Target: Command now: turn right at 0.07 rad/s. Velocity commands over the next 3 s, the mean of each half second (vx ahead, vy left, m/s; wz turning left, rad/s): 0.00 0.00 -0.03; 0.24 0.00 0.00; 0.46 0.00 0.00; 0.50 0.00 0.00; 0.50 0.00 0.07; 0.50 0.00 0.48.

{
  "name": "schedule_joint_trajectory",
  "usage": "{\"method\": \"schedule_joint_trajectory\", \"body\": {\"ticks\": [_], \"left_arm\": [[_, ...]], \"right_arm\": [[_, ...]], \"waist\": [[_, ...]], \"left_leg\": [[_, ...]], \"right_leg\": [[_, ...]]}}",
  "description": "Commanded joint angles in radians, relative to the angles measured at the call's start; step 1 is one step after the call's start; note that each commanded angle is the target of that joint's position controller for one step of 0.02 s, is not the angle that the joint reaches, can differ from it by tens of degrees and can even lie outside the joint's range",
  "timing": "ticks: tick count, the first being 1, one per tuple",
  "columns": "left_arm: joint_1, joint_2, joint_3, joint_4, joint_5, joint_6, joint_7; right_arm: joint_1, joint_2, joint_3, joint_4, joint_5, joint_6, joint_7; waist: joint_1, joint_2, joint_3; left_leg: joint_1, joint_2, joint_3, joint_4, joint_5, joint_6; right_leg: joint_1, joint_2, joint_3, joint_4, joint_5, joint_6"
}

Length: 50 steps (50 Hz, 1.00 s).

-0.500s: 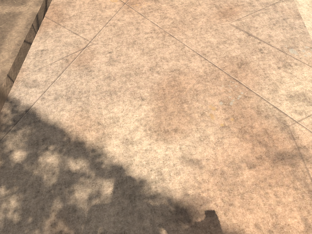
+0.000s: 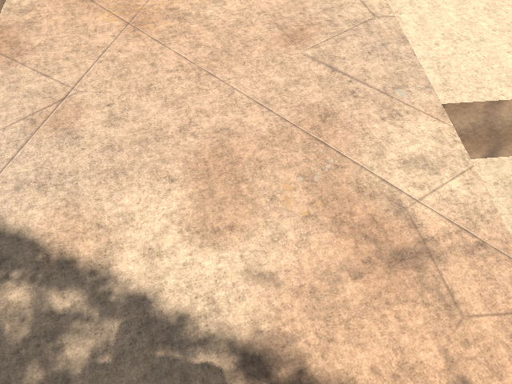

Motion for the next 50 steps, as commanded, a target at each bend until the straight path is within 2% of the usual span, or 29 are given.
{"method": "schedule_joint_trajectory", "body": {"ticks": [1,2,3,5,8,17,28,29,30,31,32,33,34,35,36,37,38,39,40,41,42,43,44,46,47,50], "left_arm": [[0.012,0.159,0.03,-0.028,0.013,-0.006,-0.005],[-0.015,0.105,0.018,-0.038,0.014,-0.013,-0.018],[-0.01,0.091,0.013,-0.025,0.021,-0.021,-0.02],[-0.007,0.103,0.012,-0.011,0.019,-0.039,-0.022],[0.022,0.094,0.004,0.015,0.015,-0.049,-0.017],[0.032,0.083,-0.009,0.058,0.011,-0.051,-0.012],[0.054,0.07,-0.019,0.105,0.009,-0.047,-0.01],[0.073,0.068,-0.02,0.118,0.008,-0.045,-0.008],[0.08,0.084,-0.014,0.122,0.0,-0.041,-0.006],[0.085,0.106,-0.007,0.12,-0.005,-0.039,-0.005],[0.102,0.124,-0.001,0.118,-0.008,-0.041,-0.005],[0.131,0.147,0.006,0.122,-0.012,-0.049,-0.006],[0.145,0.168,0.014,0.126,-0.016,-0.059,-0.006],[0.135,0.164,0.015,0.121,-0.018,-0.07,-0.006],[0.105,0.15,0.013,0.111,-0.019,-0.078,-0.008],[0.062,0.139,0.01,0.095,-0.024,-0.081,-0.01],[0.005,0.127,0.006,0.074,-0.029,-0.079,-0.013],[-0.027,0.092,-0.003,0.054,-0.024,-0.083,-0.015],[-0.042,0.027,-0.02,0.025,-0.016,-0.095,-0.018],[-0.053,0.044,-0.012,-0.01,-0.029,-0.114,-0.011],[-0.031,0.078,-0.004,0.0,-0.048,-0.125,-0.014],[-0.001,0.077,-0.004,0.018,-0.05,-0.133,-0.024],[0.006,0.077,0.0,0.029,-0.041,-0.139,-0.027],[-0.032,0.087,0.013,0.021,-0.021,-0.141,-0.037],[-0.04,0.069,0.011,0.018,-0.018,-0.139,-0.044],[-0.133,0.016,-0.004,-0.024,-0.015,-0.129,-0.052]], "right_arm": [[0.039,-0.099,-0.016,-0.036,-0.014,-0.027,0.009],[-0.01,-0.127,-0.019,-0.031,-0.017,-0.023,0.006],[-0.03,-0.13,-0.022,-0.027,-0.013,-0.018,0.002],[-0.019,-0.136,-0.023,-0.012,-0.007,-0.002,-0.01],[-0.004,-0.131,-0.023,0.012,-0.005,0.002,-0.014],[0.012,-0.135,-0.022,0.077,-0.002,0.007,-0.02],[0.042,-0.131,-0.015,0.129,0.0,0.009,-0.028],[0.06,-0.121,-0.012,0.141,0.001,0.01,-0.028],[0.062,-0.118,-0.012,0.144,0.007,0.012,-0.029],[0.053,-0.115,-0.012,0.139,0.011,0.01,-0.029],[0.031,-0.111,-0.011,0.124,0.012,0.002,-0.027],[0.01,-0.097,-0.008,0.107,0.016,-0.013,-0.022],[0.001,-0.079,-0.004,0.096,0.021,-0.029,-0.015],[0.007,-0.076,-0.004,0.093,0.027,-0.044,-0.007],[0.031,-0.074,-0.004,0.098,0.031,-0.058,0.002],[0.078,-0.069,-0.005,0.113,0.034,-0.07,0.01],[0.166,-0.073,-0.011,0.15,0.035,-0.077,0.013],[0.256,-0.105,-0.024,0.189,0.024,-0.079,0.014],[0.371,-0.196,-0.048,0.213,0.02,-0.081,0.014],[0.43,-0.259,-0.054,0.215,0.006,-0.092,0.029],[0.344,-0.195,-0.034,0.192,0.0,-0.105,0.031],[0.289,-0.143,-0.021,0.165,0.008,-0.113,0.032],[0.26,-0.135,-0.018,0.151,0.011,-0.115,0.035],[0.267,-0.09,-0.001,0.144,0.007,-0.104,0.035],[0.295,-0.082,0.003,0.149,0.003,-0.097,0.03],[0.328,-0.113,0.001,0.144,-0.001,-0.08,0.008]], "waist": [[-0.047,-0.112,-0.15],[-0.02,-0.072,-0.103],[-0.013,-0.059,-0.082],[-0.015,-0.054,-0.04],[-0.013,-0.042,-0.037],[-0.008,0.007,-0.035],[-0.006,0.013,-0.034],[-0.005,0.003,-0.053],[0.0,-0.016,-0.037],[0.009,-0.048,-0.003],[0.022,-0.084,0.041],[0.033,-0.136,0.071],[0.035,-0.177,0.099],[0.024,-0.177,0.122],[0.001,-0.171,0.126],[-0.034,-0.156,0.116],[-0.083,-0.125,0.098],[-0.109,-0.041,0.066],[-0.128,0.207,0.01],[-0.132,0.326,-0.002],[-0.079,0.197,0.051],[-0.053,0.147,0.075],[-0.04,0.119,0.071],[-0.042,0.117,0.056],[-0.046,0.13,0.039],[-0.061,0.102,0.042]], "left_leg": [[0.036,0.036,-0.011,-0.059,0.048,0.015],[0.061,0.029,-0.006,-0.044,0.052,-0.012],[0.065,0.028,-0.003,-0.037,0.073,-0.015],[0.063,0.035,-0.012,-0.031,0.125,-0.006],[0.069,0.038,-0.015,-0.03,0.146,-0.003],[0.074,0.039,-0.015,-0.036,0.165,-0.016],[0.069,0.038,-0.012,-0.037,0.166,-0.014],[0.072,0.022,0.007,-0.03,0.072,-0.013],[0.04,-0.008,0.037,0.006,-0.083,-0.006],[-0.019,-0.03,0.059,0.05,-0.222,0.004],[-0.09,-0.036,0.068,0.103,-0.282,0.012],[-0.153,-0.036,0.081,0.181,-0.263,0.019],[-0.176,-0.015,0.066,0.252,-0.221,0.032],[-0.188,0.013,0.039,0.279,-0.205,0.052],[-0.174,0.028,0.031,0.256,-0.211,0.072],[-0.093,0.028,0.041,0.153,-0.204,0.093],[0.073,0.012,0.052,0.013,-0.14,0.102],[0.213,0.041,-0.028,-0.052,-0.08,0.101],[0.338,0.222,-0.352,-0.215,-0.224,0.172],[0.381,0.39,-0.711,-0.342,-0.291,0.29],[0.348,0.404,-0.689,-0.326,-0.291,0.296],[0.34,0.354,-0.561,-0.314,-0.247,0.258],[0.339,0.312,-0.457,-0.318,-0.18,0.22],[0.331,0.251,-0.294,-0.329,0.074,0.175],[0.334,0.231,-0.238,-0.33,0.186,0.172],[0.304,0.207,-0.142,-0.347,0.337,0.183]], "right_leg": [[0.081,-0.119,0.097,-0.061,0.259,-0.111],[0.023,-0.092,0.092,-0.087,0.135,-0.107],[-0.005,-0.076,0.081,-0.098,0.082,-0.088],[-0.036,-0.054,0.063,-0.094,0.104,-0.061],[-0.036,-0.042,0.05,-0.08,0.127,-0.054],[-0.027,-0.026,0.034,-0.069,0.144,-0.059],[-0.023,-0.007,0.008,-0.065,0.147,-0.054],[-0.016,0.0,0.004,-0.076,0.039,-0.058],[-0.027,0.003,0.014,-0.09,-0.146,-0.076],[-0.051,-0.02,0.058,-0.121,-0.347,-0.106],[-0.07,-0.072,0.139,-0.175,-0.496,-0.142],[-0.063,-0.15,0.253,-0.238,-0.589,-0.185],[-0.08,-0.224,0.364,-0.283,-0.62,-0.23],[-0.1,-0.262,0.414,-0.298,-0.589,-0.254],[-0.102,-0.265,0.401,-0.284,-0.527,-0.251],[-0.128,-0.238,0.339,-0.25,-0.463,-0.225],[-0.204,-0.175,0.243,-0.193,-0.386,-0.183],[-0.276,-0.096,0.133,-0.04,-0.244,-0.137],[-0.407,0.034,-0.054,0.295,-0.164,-0.062],[-0.556,0.085,-0.031,0.525,-0.324,-0.049],[-0.624,0.017,0.041,0.666,-0.287,-0.068],[-0.651,-0.024,0.044,0.699,-0.181,-0.087],[-0.657,-0.055,0.022,0.679,-0.091,-0.098],[-0.617,-0.091,-0.012,0.599,0.025,-0.09],[-0.596,-0.091,-0.034,0.566,0.056,-0.078],[-0.578,-0.079,-0.078,0.409,0.138,-0.036]]}}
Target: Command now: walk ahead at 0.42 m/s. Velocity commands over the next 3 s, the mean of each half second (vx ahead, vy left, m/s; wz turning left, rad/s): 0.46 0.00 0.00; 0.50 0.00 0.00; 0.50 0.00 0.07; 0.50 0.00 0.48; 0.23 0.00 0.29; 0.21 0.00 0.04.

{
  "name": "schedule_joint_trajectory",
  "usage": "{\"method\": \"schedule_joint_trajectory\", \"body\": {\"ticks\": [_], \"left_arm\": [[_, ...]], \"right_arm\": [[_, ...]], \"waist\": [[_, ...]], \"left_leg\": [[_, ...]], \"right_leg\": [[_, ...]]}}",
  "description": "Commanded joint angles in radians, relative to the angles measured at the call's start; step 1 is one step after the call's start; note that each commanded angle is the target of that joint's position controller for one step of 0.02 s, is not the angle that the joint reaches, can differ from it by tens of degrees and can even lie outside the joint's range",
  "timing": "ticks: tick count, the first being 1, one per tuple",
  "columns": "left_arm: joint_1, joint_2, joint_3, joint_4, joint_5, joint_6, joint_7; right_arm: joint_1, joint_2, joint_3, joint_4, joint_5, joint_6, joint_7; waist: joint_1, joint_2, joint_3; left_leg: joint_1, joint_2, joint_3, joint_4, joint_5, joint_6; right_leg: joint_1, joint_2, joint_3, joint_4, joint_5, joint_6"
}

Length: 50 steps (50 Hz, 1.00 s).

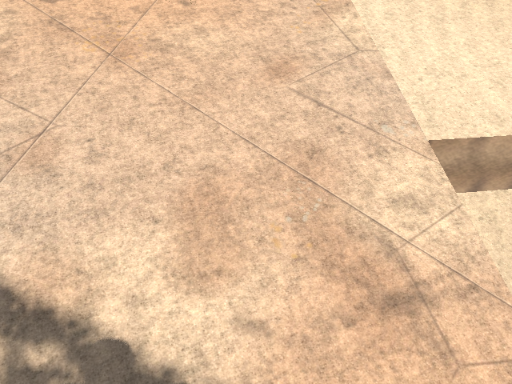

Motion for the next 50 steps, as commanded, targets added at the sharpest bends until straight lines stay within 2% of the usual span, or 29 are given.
{"method": "schedule_joint_trajectory", "body": {"ticks": [1,5,8,10,11,12,13,14,15,16,17,18,19,21,22,26,30,34,37,38,39,40,41,42,43,44,45,47,50], "left_arm": [[-0.177,0.001,-0.009,-0.112,0.003,-0.011,-0.01],[-0.296,0.004,-0.021,-0.16,-0.007,-0.011,-0.023],[-0.317,0.033,-0.016,-0.185,-0.01,-0.016,-0.037],[-0.238,0.078,0.004,-0.174,-0.007,-0.019,-0.039],[-0.121,0.11,0.023,-0.143,-0.007,-0.017,-0.034],[0.053,0.148,0.046,-0.089,-0.01,-0.011,-0.024],[0.232,0.217,0.064,-0.052,0.003,-0.003,-0.011],[0.27,0.246,0.063,-0.027,0.016,-0.003,-0.024],[0.22,0.147,0.036,-0.032,0.009,-0.008,-0.027],[0.122,0.113,0.025,-0.046,0.007,-0.015,-0.025],[0.041,0.095,0.018,-0.061,0.013,-0.022,-0.027],[-0.001,0.073,0.012,-0.066,0.024,-0.029,-0.032],[-0.017,0.054,0.006,-0.061,0.034,-0.033,-0.035],[-0.005,0.047,0.004,-0.042,0.027,-0.037,-0.035],[0.011,0.059,0.005,-0.031,0.024,-0.039,-0.031],[0.091,0.107,0.015,-0.005,0.025,-0.031,0.001],[0.171,0.124,0.016,0.017,0.012,-0.021,0.013],[0.25,0.13,0.02,0.053,0.004,-0.001,0.016],[0.238,0.15,0.03,0.054,0.004,0.018,0.02],[0.215,0.159,0.032,0.048,0.005,0.024,0.021],[0.202,0.142,0.025,0.041,0.01,0.03,0.021],[0.211,0.107,0.007,0.016,0.026,0.03,0.022],[0.343,-0.033,-0.033,0.01,0.025,0.006,0.009],[0.295,0.051,-0.016,0.023,0.003,-0.019,0.005],[0.195,0.123,0.004,-0.009,-0.024,-0.035,0.002],[0.138,0.122,0.003,-0.022,-0.024,-0.041,0.008],[0.108,0.113,0.008,-0.025,-0.007,-0.037,0.014],[0.142,0.076,0.011,-0.017,0.004,-0.011,0.017],[0.113,0.046,0.009,-0.031,0.012,0.014,0.02]], "right_arm": [[0.025,-0.159,-0.021,-0.045,-0.004,0.006,-0.022],[0.072,-0.183,-0.029,-0.043,0.005,0.008,-0.031],[0.072,-0.189,-0.04,-0.041,0.016,0.013,-0.033],[0.042,-0.214,-0.051,-0.055,0.011,0.021,-0.034],[0.024,-0.22,-0.055,-0.062,0.006,0.03,-0.034],[0.014,-0.209,-0.05,-0.074,-0.001,0.037,-0.033],[0.031,-0.167,-0.034,-0.101,-0.02,0.036,-0.032],[0.17,-0.006,0.005,-0.098,-0.003,0.013,-0.018],[0.065,-0.124,-0.021,-0.106,0.027,-0.016,-0.012],[-0.041,-0.178,-0.039,-0.146,0.053,-0.032,-0.01],[-0.087,-0.176,-0.039,-0.155,0.048,-0.038,-0.018],[-0.1,-0.168,-0.048,-0.155,0.033,-0.034,-0.025],[-0.071,-0.148,-0.05,-0.152,0.026,-0.02,-0.026],[-0.058,-0.115,-0.05,-0.156,0.023,0.003,-0.028],[-0.083,-0.115,-0.051,-0.169,0.02,0.012,-0.029],[-0.253,-0.125,-0.055,-0.237,0.002,0.013,-0.028],[-0.405,-0.098,-0.04,-0.279,0.008,-0.001,-0.012],[-0.508,-0.107,-0.033,-0.327,0.019,-0.008,0.012],[-0.478,-0.146,-0.044,-0.34,0.021,-0.015,0.028],[-0.406,-0.172,-0.057,-0.325,0.021,-0.017,0.027],[-0.249,-0.213,-0.082,-0.277,0.02,-0.017,0.022],[-0.058,-0.285,-0.105,-0.234,0.008,-0.014,0.013],[0.026,-0.368,-0.124,-0.204,0.0,-0.007,0.015],[0.018,-0.264,-0.095,-0.211,0.006,-0.006,0.017],[-0.071,-0.22,-0.079,-0.226,0.008,-0.01,0.014],[-0.154,-0.194,-0.071,-0.247,0.003,-0.011,0.012],[-0.207,-0.167,-0.063,-0.253,-0.004,-0.013,0.015],[-0.231,-0.139,-0.056,-0.247,-0.013,-0.019,0.021],[-0.196,-0.174,-0.065,-0.223,-0.005,-0.026,0.013]], "waist": [[-0.017,0.106,0.1],[-0.039,0.13,0.143],[-0.007,0.131,0.147],[0.057,0.154,0.067],[0.123,0.168,-0.014],[0.203,0.159,-0.118],[0.244,0.029,-0.259],[0.144,-0.262,-0.42],[0.178,-0.159,-0.307],[0.151,-0.116,-0.139],[0.115,-0.009,-0.071],[0.081,0.014,-0.031],[0.044,-0.014,-0.033],[0.021,-0.032,-0.012],[0.018,-0.032,0.011],[0.055,-0.005,0.059],[0.108,-0.004,0.069],[0.136,-0.01,0.087],[0.092,-0.039,0.052],[0.046,-0.055,0.005],[-0.03,-0.045,-0.089],[-0.093,0.029,-0.241],[-0.031,0.298,-0.379],[-0.061,0.248,-0.388],[-0.05,0.199,-0.226],[-0.02,0.118,-0.143],[0.008,0.075,-0.076],[0.06,0.105,-0.052],[0.074,0.089,-0.012]], "left_leg": [[0.033,0.216,-0.152,-0.144,0.362,0.124],[-0.027,0.224,-0.109,-0.19,0.319,0.127],[0.065,0.271,-0.096,-0.149,0.423,0.112],[0.119,0.284,-0.074,-0.03,0.738,0.089],[0.115,0.267,-0.051,0.11,0.911,0.074],[0.03,0.225,-0.026,0.314,0.931,0.046],[-0.219,0.162,-0.001,0.639,0.579,0.023],[-0.547,-0.039,-0.068,0.972,-0.244,-0.025],[-0.654,0.003,-0.173,1.087,-0.278,0.001],[-0.715,0.052,-0.137,1.097,-0.189,0.019],[-0.665,0.106,-0.118,1.051,-0.089,0.021],[-0.616,0.139,-0.107,1.0,-0.034,0.016],[-0.552,0.167,-0.116,0.969,-0.002,0.015],[-0.524,0.184,-0.104,0.901,0.001,0.003],[-0.545,0.191,-0.095,0.864,0.016,-0.008],[-0.68,0.198,-0.079,0.631,0.225,-0.051],[-0.62,0.143,-0.021,0.378,0.399,-0.054],[-0.654,0.118,-0.025,0.273,0.349,-0.034],[-0.585,0.09,-0.016,0.232,0.23,0.007],[-0.474,0.059,0.012,0.22,0.203,0.026],[-0.265,0.03,0.036,0.207,0.216,0.056],[0.049,0.171,-0.118,0.248,0.237,0.117],[0.415,0.406,-0.608,0.151,0.032,0.285],[0.422,0.413,-0.752,0.037,-0.066,0.277],[0.295,0.38,-0.595,0.024,-0.032,0.225],[0.146,0.343,-0.466,0.005,0.073,0.2],[0.015,0.305,-0.373,-0.027,0.169,0.187],[-0.106,0.26,-0.28,-0.084,0.236,0.175],[-0.156,0.252,-0.204,-0.14,0.306,0.195]], "right_leg": [[-0.173,-0.011,-0.019,-0.186,0.114,0.031],[-0.056,0.03,-0.053,-0.383,0.224,0.028],[-0.039,0.033,-0.028,-0.454,0.21,-0.014],[0.091,0.072,-0.045,-0.458,0.164,-0.05],[0.243,0.104,-0.065,-0.452,0.146,-0.075],[0.476,0.104,-0.06,-0.455,0.155,-0.104],[0.794,-0.1,0.185,-0.428,0.088,-0.165],[1.042,-0.323,0.712,-0.608,-0.207,-0.326],[0.947,-0.286,0.762,-0.719,-0.293,-0.277],[0.789,-0.262,0.6,-0.739,-0.219,-0.236],[0.627,-0.229,0.475,-0.765,-0.07,-0.219],[0.508,-0.193,0.375,-0.785,0.041,-0.208],[0.44,-0.163,0.31,-0.811,0.077,-0.201],[0.368,-0.14,0.242,-0.858,0.098,-0.212],[0.343,-0.137,0.216,-0.878,0.106,-0.217],[0.377,-0.127,0.156,-0.911,0.153,-0.213],[0.413,-0.092,0.074,-0.903,0.188,-0.174],[0.567,-0.15,0.082,-0.84,0.215,-0.167],[0.66,-0.191,0.092,-0.748,0.376,-0.139],[0.663,-0.177,0.075,-0.662,0.544,-0.125],[0.622,-0.127,0.036,-0.482,0.656,-0.099],[0.433,-0.07,-0.007,-0.189,0.467,-0.066],[0.009,0.122,-0.016,0.185,-0.133,0.006],[-0.116,0.111,0.133,0.318,-0.366,-0.009],[-0.191,0.056,0.128,0.349,-0.301,-0.028],[-0.167,0.0,0.098,0.309,-0.206,-0.031],[-0.128,-0.033,0.085,0.241,-0.144,-0.025],[-0.023,-0.069,0.089,0.167,-0.083,-0.018],[-0.053,-0.083,0.074,0.065,-0.017,0.009]]}}
Over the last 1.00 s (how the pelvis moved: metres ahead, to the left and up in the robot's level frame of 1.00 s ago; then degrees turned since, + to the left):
0.10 0.02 0.01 1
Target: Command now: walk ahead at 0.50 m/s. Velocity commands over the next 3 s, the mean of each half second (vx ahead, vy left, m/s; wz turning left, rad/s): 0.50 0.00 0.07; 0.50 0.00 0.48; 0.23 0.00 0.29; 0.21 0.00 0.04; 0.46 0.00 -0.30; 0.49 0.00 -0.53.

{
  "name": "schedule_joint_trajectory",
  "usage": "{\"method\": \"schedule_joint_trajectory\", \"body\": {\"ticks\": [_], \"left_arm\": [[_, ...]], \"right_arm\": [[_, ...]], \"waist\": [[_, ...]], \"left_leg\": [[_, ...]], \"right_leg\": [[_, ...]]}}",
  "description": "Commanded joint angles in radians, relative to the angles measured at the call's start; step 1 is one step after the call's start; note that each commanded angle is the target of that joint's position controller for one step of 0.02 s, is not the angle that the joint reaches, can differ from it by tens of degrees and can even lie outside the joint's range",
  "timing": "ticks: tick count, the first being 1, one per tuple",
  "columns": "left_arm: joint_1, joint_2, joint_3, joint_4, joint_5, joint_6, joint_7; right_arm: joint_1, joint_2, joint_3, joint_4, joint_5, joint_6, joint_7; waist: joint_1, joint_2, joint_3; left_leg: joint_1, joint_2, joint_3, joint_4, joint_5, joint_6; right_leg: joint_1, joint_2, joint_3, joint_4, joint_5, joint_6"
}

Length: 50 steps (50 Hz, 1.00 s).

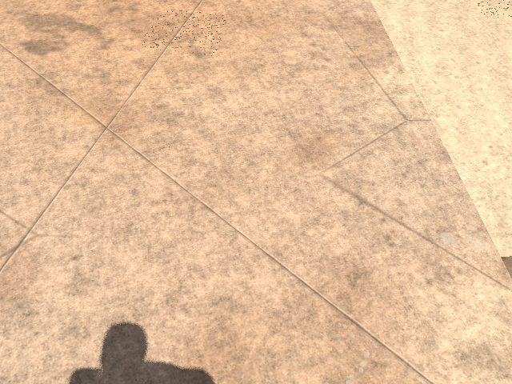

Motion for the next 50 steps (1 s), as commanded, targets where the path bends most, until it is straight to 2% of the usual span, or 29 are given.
{"method": "schedule_joint_trajectory", "body": {"ticks": [1,3,7,12,14,15,16,17,18,19,20,21,22,23,25,27,29,34,39,40,42,43,44,45,46,47,48,49,50], "left_arm": [[0.023,0.045,0.014,-0.047,0.011,0.011,0.006],[-0.045,0.042,0.014,-0.069,0.015,0.009,0.003],[-0.183,0.019,0.004,-0.105,0.009,-0.002,-0.009],[-0.301,0.028,-0.001,-0.155,-0.001,-0.014,-0.036],[-0.286,0.049,0.004,-0.161,-0.002,-0.02,-0.047],[-0.246,0.067,0.012,-0.153,-0.002,-0.022,-0.048],[-0.154,0.092,0.028,-0.128,0.0,-0.023,-0.046],[0.011,0.139,0.054,-0.076,0.004,-0.023,-0.038],[0.196,0.217,0.075,-0.044,0.018,-0.021,-0.026],[0.224,0.253,0.079,-0.026,0.018,-0.017,-0.032],[0.203,0.153,0.052,-0.038,0.011,-0.019,-0.031],[0.123,0.116,0.041,-0.049,0.011,-0.024,-0.026],[0.047,0.092,0.032,-0.061,0.016,-0.028,-0.025],[-0.001,0.061,0.025,-0.062,0.022,-0.032,-0.027],[-0.03,0.034,0.02,-0.051,0.035,-0.04,-0.028],[-0.021,0.055,0.028,-0.035,0.035,-0.046,-0.022],[-0.004,0.075,0.035,-0.023,0.039,-0.046,-0.01],[0.023,0.098,0.039,-0.017,0.034,-0.034,0.013],[0.119,0.125,0.05,0.011,0.016,0.0,0.02],[0.121,0.131,0.053,0.01,0.012,0.009,0.021],[0.093,0.159,0.061,-0.003,0.006,0.022,0.026],[0.079,0.175,0.065,-0.011,0.002,0.03,0.03],[0.062,0.187,0.067,-0.018,0.001,0.038,0.032],[0.04,0.184,0.064,-0.027,-0.004,0.039,0.033],[0.062,0.122,0.043,-0.052,0.026,0.027,0.03],[0.117,0.01,0.01,-0.108,0.028,-0.012,0.014],[0.004,0.097,0.025,-0.129,-0.013,-0.057,-0.005],[-0.053,0.107,0.027,-0.151,-0.038,-0.075,-0.012],[-0.052,0.099,0.027,-0.138,-0.022,-0.08,-0.006]], "right_arm": [[-0.006,-0.145,-0.031,-0.041,0.002,-0.018,-0.012],[0.023,-0.15,-0.032,-0.028,0.004,-0.011,-0.024],[0.08,-0.16,-0.031,-0.004,0.014,-0.003,-0.035],[0.156,-0.17,-0.038,0.041,0.022,0.02,-0.04],[0.146,-0.181,-0.044,0.044,0.024,0.03,-0.045],[0.129,-0.189,-0.047,0.04,0.024,0.035,-0.047],[0.105,-0.193,-0.048,0.035,0.025,0.04,-0.048],[0.105,-0.165,-0.037,0.029,0.021,0.044,-0.047],[0.122,-0.125,-0.017,0.002,0.001,0.043,-0.047],[0.25,0.007,0.017,0.006,0.013,0.021,-0.037],[0.171,-0.118,-0.012,0.014,0.041,0.003,-0.035],[0.082,-0.161,-0.027,-0.017,0.061,-0.007,-0.035],[0.044,-0.154,-0.028,-0.023,0.058,-0.006,-0.043],[0.031,-0.142,-0.035,-0.022,0.045,0.003,-0.049],[0.075,-0.097,-0.037,-0.01,0.044,0.031,-0.047],[0.062,-0.072,-0.037,-0.022,0.044,0.052,-0.046],[0.016,-0.073,-0.04,-0.045,0.037,0.06,-0.046],[-0.118,-0.054,-0.031,-0.098,0.026,0.05,-0.021],[-0.268,-0.036,-0.015,-0.183,0.027,0.05,0.012],[-0.279,-0.039,-0.016,-0.199,0.029,0.051,0.019],[-0.251,-0.067,-0.029,-0.217,0.031,0.054,0.03],[-0.201,-0.091,-0.042,-0.216,0.033,0.057,0.031],[-0.098,-0.13,-0.063,-0.198,0.037,0.059,0.03],[0.064,-0.188,-0.096,-0.159,0.038,0.061,0.017],[0.176,-0.285,-0.125,-0.133,0.034,0.071,-0.008],[0.113,-0.339,-0.124,-0.167,0.03,0.059,-0.006],[0.145,-0.256,-0.097,-0.172,0.019,0.048,0.002],[0.109,-0.203,-0.084,-0.17,0.017,0.037,0.0],[0.038,-0.169,-0.074,-0.181,0.022,0.028,0.002]], "waist": [[0.034,0.09,-0.017],[0.018,0.088,-0.001],[-0.026,0.095,0.03],[-0.052,0.1,0.063],[-0.026,0.113,0.048],[0.001,0.127,0.021],[0.056,0.135,-0.036],[0.126,0.114,-0.137],[0.177,-0.015,-0.293],[0.103,-0.269,-0.406],[0.146,-0.14,-0.34],[0.131,-0.105,-0.201],[0.095,-0.032,-0.132],[0.069,-0.023,-0.077],[0.024,-0.058,-0.053],[0.011,-0.041,-0.019],[0.015,-0.017,0.006],[0.05,0.0,0.039],[0.101,0.016,0.084],[0.096,0.009,0.083],[0.055,-0.028,0.039],[0.018,-0.052,-0.002],[-0.044,-0.061,-0.06],[-0.133,-0.035,-0.141],[-0.143,0.136,-0.225],[-0.028,0.304,-0.328],[-0.098,0.171,-0.351],[-0.086,0.136,-0.224],[-0.032,0.036,-0.13]], "left_leg": [[0.067,0.282,-0.239,-0.221,0.179,0.172],[0.088,0.267,-0.201,-0.233,0.186,0.158],[0.101,0.231,-0.125,-0.243,0.158,0.124],[0.261,0.298,-0.134,-0.18,0.19,0.116],[0.315,0.323,-0.14,-0.128,0.276,0.1],[0.324,0.322,-0.134,-0.08,0.395,0.089],[0.313,0.298,-0.108,0.025,0.559,0.072],[0.225,0.242,-0.082,0.219,0.591,0.045],[-0.006,0.169,-0.042,0.547,0.27,0.009],[-0.384,-0.009,-0.09,0.857,-0.423,-0.041],[-0.483,0.039,-0.22,0.965,-0.445,-0.025],[-0.533,0.085,-0.203,0.969,-0.35,-0.011],[-0.489,0.138,-0.181,0.925,-0.254,-0.013],[-0.45,0.167,-0.178,0.873,-0.195,-0.019],[-0.359,0.198,-0.185,0.829,-0.136,-0.021],[-0.386,0.206,-0.183,0.797,-0.092,-0.03],[-0.452,0.205,-0.197,0.731,-0.007,-0.042],[-0.462,0.184,-0.123,0.464,0.208,-0.05],[-0.528,0.16,-0.043,0.323,0.151,-0.021],[-0.521,0.148,-0.024,0.309,0.11,-0.01],[-0.42,0.093,0.031,0.3,0.017,0.023],[-0.337,0.055,0.058,0.308,-0.036,0.044],[-0.201,0.017,0.071,0.293,-0.061,0.072],[0.047,-0.016,0.05,0.207,0.01,0.112],[0.339,0.161,-0.235,0.196,0.034,0.174],[0.596,0.381,-0.85,0.023,-0.118,0.383],[0.609,0.388,-0.868,-0.061,-0.141,0.352],[0.509,0.354,-0.705,-0.056,-0.089,0.307],[0.345,0.302,-0.573,-0.057,0.017,0.265]], "right_leg": [[-0.114,-0.057,0.032,-0.096,0.11,0.025],[-0.151,-0.054,0.026,-0.212,0.22,0.038],[-0.102,-0.011,-0.019,-0.443,0.388,0.039],[-0.134,0.014,-0.02,-0.563,0.326,0.009],[-0.096,0.028,-0.025,-0.59,0.254,-0.018],[-0.023,0.05,-0.043,-0.597,0.22,-0.032],[0.115,0.084,-0.075,-0.615,0.215,-0.053],[0.364,0.088,-0.071,-0.611,0.239,-0.083],[0.684,-0.118,0.162,-0.585,0.246,-0.148],[0.967,-0.319,0.621,-0.717,0.04,-0.288],[0.906,-0.291,0.625,-0.779,-0.067,-0.243],[0.771,-0.266,0.466,-0.801,-0.027,-0.195],[0.628,-0.232,0.353,-0.835,0.056,-0.171],[0.522,-0.199,0.262,-0.873,0.112,-0.156],[0.417,-0.159,0.144,-0.931,0.17,-0.14],[0.382,-0.156,0.06,-0.963,0.244,-0.146],[0.394,-0.154,-0.002,-0.98,0.296,-0.148],[0.441,-0.125,-0.154,-0.996,0.363,-0.117],[0.626,-0.18,-0.215,-0.932,0.478,-0.111],[0.657,-0.19,-0.227,-0.901,0.543,-0.105],[0.686,-0.196,-0.256,-0.795,0.845,-0.085],[0.691,-0.196,-0.265,-0.704,1.003,-0.074],[0.667,-0.185,-0.273,-0.554,1.084,-0.06],[0.56,-0.143,-0.289,-0.331,0.991,-0.025],[0.278,-0.077,-0.286,-0.005,0.465,0.02],[-0.116,0.161,-0.106,0.32,-0.3,0.071],[-0.227,0.115,0.075,0.361,-0.279,0.041],[-0.277,0.068,0.066,0.31,-0.198,0.013],[-0.23,0.02,0.062,0.204,-0.123,0.009]]}}
Over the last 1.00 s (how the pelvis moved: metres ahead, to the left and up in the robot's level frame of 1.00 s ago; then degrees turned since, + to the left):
0.57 0.01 0.00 0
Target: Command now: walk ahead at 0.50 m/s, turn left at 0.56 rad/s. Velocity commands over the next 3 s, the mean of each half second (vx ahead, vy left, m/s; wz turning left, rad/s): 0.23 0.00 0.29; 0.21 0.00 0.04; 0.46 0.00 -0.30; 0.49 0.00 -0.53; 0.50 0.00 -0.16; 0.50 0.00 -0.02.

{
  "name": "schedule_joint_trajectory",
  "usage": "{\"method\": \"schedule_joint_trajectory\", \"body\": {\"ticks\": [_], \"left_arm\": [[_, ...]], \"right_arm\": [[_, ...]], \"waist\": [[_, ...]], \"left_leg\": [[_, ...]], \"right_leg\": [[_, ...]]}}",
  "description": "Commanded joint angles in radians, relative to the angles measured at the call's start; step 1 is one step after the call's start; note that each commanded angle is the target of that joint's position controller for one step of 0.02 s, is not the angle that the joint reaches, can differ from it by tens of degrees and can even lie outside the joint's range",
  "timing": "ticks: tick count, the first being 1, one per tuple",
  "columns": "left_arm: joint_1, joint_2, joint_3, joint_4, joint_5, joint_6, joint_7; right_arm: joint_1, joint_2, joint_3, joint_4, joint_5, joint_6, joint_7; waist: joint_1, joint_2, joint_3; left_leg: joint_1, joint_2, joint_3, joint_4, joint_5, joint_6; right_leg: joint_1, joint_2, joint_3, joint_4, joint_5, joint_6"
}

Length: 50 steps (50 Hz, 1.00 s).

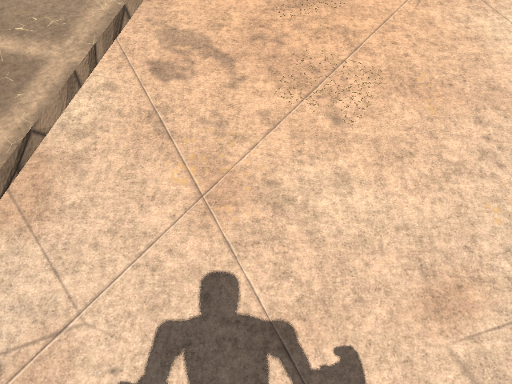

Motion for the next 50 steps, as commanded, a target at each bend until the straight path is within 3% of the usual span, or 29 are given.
{"method": "schedule_joint_trajectory", "body": {"ticks": [1,2,4,7,10,12,14,17,18,19,20,21,22,23,24,26,27,28,31,34,35,36,37,38,39,41,42,44,50], "left_arm": [[-0.066,0.127,0.027,-0.109,0.015,-0.056,-0.001],[-0.045,0.132,0.033,-0.105,0.022,-0.04,-0.001],[-0.033,0.109,0.032,-0.111,0.033,-0.015,-0.001],[-0.119,0.077,0.019,-0.14,0.042,-0.001,0.002],[-0.206,0.052,0.006,-0.163,0.045,-0.012,-0.006],[-0.239,0.056,0.005,-0.177,0.039,-0.022,-0.018],[-0.24,0.074,0.009,-0.183,0.039,-0.024,-0.027],[-0.121,0.121,0.026,-0.145,0.051,-0.035,-0.031],[-0.055,0.14,0.03,-0.126,0.063,-0.043,-0.028],[-0.003,0.194,0.034,-0.129,0.086,-0.044,-0.02],[0.007,0.174,0.021,-0.132,0.09,-0.025,-0.018],[0.024,0.109,0.005,-0.136,0.058,-0.007,-0.022],[-0.04,0.11,0.004,-0.152,0.037,0.012,-0.023],[-0.098,0.102,-0.002,-0.159,0.035,0.034,-0.019],[-0.149,0.097,-0.006,-0.167,0.033,0.056,-0.014],[-0.206,0.132,0.001,-0.17,0.05,0.09,-0.006],[-0.218,0.134,0.001,-0.168,0.054,0.1,0.0],[-0.214,0.12,-0.002,-0.164,0.054,0.103,0.006],[-0.209,0.105,0.0,-0.134,0.033,0.105,0.014],[-0.174,0.154,0.019,-0.115,0.01,0.116,0.027],[-0.195,0.136,0.018,-0.126,0.005,0.117,0.028],[-0.214,0.074,0.005,-0.146,0.007,0.114,0.025],[-0.24,0.004,-0.008,-0.172,0.0,0.095,0.012],[-0.286,0.112,0.027,-0.191,-0.017,0.075,0.01],[-0.219,0.139,0.04,-0.164,-0.022,0.064,0.008],[-0.146,0.123,0.044,-0.106,0.015,0.058,0.006],[-0.157,0.105,0.043,-0.1,0.022,0.055,0.002],[-0.179,0.066,0.037,-0.098,0.016,0.051,-0.006],[-0.31,0.03,0.01,-0.138,0.003,0.03,-0.026]], "right_arm": [[0.097,-0.104,-0.026,-0.042,-0.004,-0.025,-0.008],[0.068,-0.09,-0.018,-0.059,-0.011,-0.025,-0.013],[0.074,-0.112,-0.021,-0.061,-0.009,-0.029,-0.024],[0.125,-0.134,-0.024,-0.043,-0.009,-0.03,-0.044],[0.15,-0.131,-0.02,-0.029,-0.013,-0.014,-0.058],[0.201,-0.134,-0.018,-0.009,-0.011,-0.005,-0.064],[0.2,-0.123,-0.013,-0.002,-0.013,0.003,-0.068],[0.144,-0.107,-0.006,-0.01,-0.017,0.011,-0.074],[0.131,-0.097,-0.002,-0.02,-0.019,0.011,-0.072],[0.164,-0.058,0.012,-0.044,-0.038,0.005,-0.068],[0.34,-0.016,0.027,-0.009,-0.016,0.003,-0.064],[0.337,-0.118,0.012,0.009,0.0,0.014,-0.058],[0.24,-0.164,-0.004,-0.005,0.01,0.038,-0.062],[0.191,-0.159,-0.006,-0.005,0.006,0.069,-0.074],[0.183,-0.152,-0.009,0.002,-0.003,0.101,-0.086],[0.214,-0.109,-0.003,0.006,-0.007,0.136,-0.097],[0.23,-0.092,0.001,0.012,-0.008,0.137,-0.102],[0.261,-0.083,0.003,0.025,-0.009,0.132,-0.102],[0.266,-0.042,0.02,0.041,-0.026,0.11,-0.086],[0.32,-0.073,0.011,0.081,-0.036,0.096,-0.068],[0.359,-0.07,0.014,0.103,-0.046,0.094,-0.064],[0.408,-0.088,0.016,0.117,-0.057,0.085,-0.064],[0.362,-0.189,-0.007,0.1,-0.04,0.076,-0.066],[0.267,-0.238,-0.016,0.061,-0.056,0.048,-0.068],[0.171,-0.213,-0.01,0.042,-0.048,0.017,-0.078],[0.163,-0.138,0.005,0.054,-0.021,-0.018,-0.074],[0.206,-0.112,0.012,0.072,-0.015,-0.025,-0.073],[0.303,-0.067,0.023,0.111,-0.014,-0.032,-0.071],[0.373,-0.125,0.007,0.14,-0.016,-0.023,-0.079]], "waist": [[-0.026,-0.012,-0.147],[0.002,-0.003,-0.132],[0.021,0.007,-0.12],[-0.007,0.028,-0.087],[-0.043,0.061,-0.072],[-0.074,0.081,-0.099],[-0.071,0.102,-0.106],[0.002,0.113,-0.139],[0.035,0.081,-0.176],[0.027,-0.043,-0.297],[-0.011,-0.269,-0.447],[0.023,-0.188,-0.524],[0.032,-0.122,-0.431],[0.021,-0.065,-0.349],[0.004,-0.052,-0.264],[-0.035,-0.128,-0.182],[-0.043,-0.148,-0.18],[-0.05,-0.139,-0.22],[-0.045,-0.228,-0.252],[-0.073,-0.213,-0.201],[-0.095,-0.189,-0.15],[-0.108,-0.02,-0.105],[-0.085,0.296,-0.042],[-0.067,0.222,0.075],[-0.001,0.186,0.103],[0.01,0.15,0.041],[-0.006,0.137,0.026],[-0.032,0.13,0.002],[-0.104,0.16,0.029]], "left_leg": [[0.435,0.283,-0.467,-0.329,0.164,0.2],[0.357,0.258,-0.426,-0.352,0.215,0.192],[0.277,0.246,-0.378,-0.379,0.305,0.197],[0.234,0.209,-0.28,-0.402,0.375,0.171],[0.186,0.13,-0.156,-0.329,0.596,0.087],[0.214,0.137,-0.17,-0.301,0.581,0.054],[0.274,0.161,-0.206,-0.253,0.549,0.044],[0.348,0.178,-0.255,-0.094,0.579,0.023],[0.334,0.127,-0.233,0.019,0.556,-0.014],[0.18,0.051,-0.216,0.236,0.254,-0.064],[-0.033,-0.054,-0.201,0.56,-0.506,-0.142],[-0.06,-0.025,-0.27,0.645,-0.573,-0.155],[-0.107,0.002,-0.259,0.713,-0.529,-0.175],[-0.12,0.02,-0.224,0.717,-0.486,-0.187],[-0.094,0.03,-0.205,0.702,-0.452,-0.197],[0.007,0.019,-0.133,0.64,-0.363,-0.202],[0.033,0.014,-0.106,0.607,-0.34,-0.203],[0.067,0.03,-0.089,0.542,-0.303,-0.198],[0.2,0.061,-0.026,0.241,-0.256,-0.173],[0.345,0.023,0.059,0.0,-0.153,-0.107],[0.359,0.021,0.064,-0.085,-0.201,-0.068],[0.374,0.148,-0.147,-0.268,-0.402,-0.002],[0.293,0.408,-0.558,-0.459,-0.704,0.112],[0.144,0.469,-0.732,-0.578,-0.8,0.186],[0.177,0.433,-0.643,-0.566,-0.662,0.137],[0.288,0.355,-0.459,-0.519,-0.422,0.051],[0.32,0.33,-0.395,-0.514,-0.355,0.038],[0.386,0.308,-0.323,-0.511,-0.246,0.034],[0.388,0.302,-0.218,-0.516,-0.11,0.048]], "right_leg": [[-0.431,-0.07,0.109,0.004,0.092,-0.022],[-0.37,-0.086,0.112,-0.033,0.12,-0.012],[-0.333,-0.089,0.091,-0.117,0.155,0.021],[-0.356,-0.078,0.06,-0.307,0.326,0.057],[-0.248,-0.008,0.015,-0.551,0.537,0.048],[-0.194,0.033,0.006,-0.631,0.653,0.034],[-0.19,0.044,0.026,-0.685,0.628,0.017],[-0.104,0.049,0.036,-0.768,0.587,-0.026],[0.014,0.022,0.041,-0.832,0.812,-0.048],[0.282,-0.143,0.184,-0.723,1.298,-0.126],[0.523,-0.403,0.424,-0.664,1.654,-0.355],[0.507,-0.409,0.497,-0.703,1.525,-0.379],[0.428,-0.362,0.433,-0.721,1.347,-0.342],[0.301,-0.318,0.381,-0.759,1.152,-0.308],[0.152,-0.288,0.344,-0.814,0.955,-0.285],[-0.045,-0.212,0.267,-0.902,0.694,-0.251],[-0.069,-0.19,0.229,-0.916,0.675,-0.244],[-0.067,-0.17,0.199,-0.934,0.513,-0.228],[-0.097,-0.128,0.173,-1.008,0.057,-0.169],[-0.175,-0.136,0.188,-1.026,-0.185,-0.125],[-0.217,-0.105,0.163,-0.995,-0.233,-0.077],[-0.314,-0.034,0.097,-0.763,-0.221,-0.019],[-0.489,0.094,-0.06,-0.403,-0.076,0.015],[-0.557,0.05,0.1,-0.303,0.023,-0.019],[-0.575,0.03,0.126,-0.259,0.139,-0.033],[-0.558,0.017,0.102,-0.241,0.254,-0.024],[-0.551,0.012,0.083,-0.233,0.302,-0.016],[-0.551,0.006,0.051,-0.253,0.364,-0.003],[-0.42,0.005,-0.007,-0.552,0.419,0.033]]}}
Over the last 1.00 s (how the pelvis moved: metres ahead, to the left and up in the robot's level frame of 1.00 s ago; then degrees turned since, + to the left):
0.55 0.01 -0.02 19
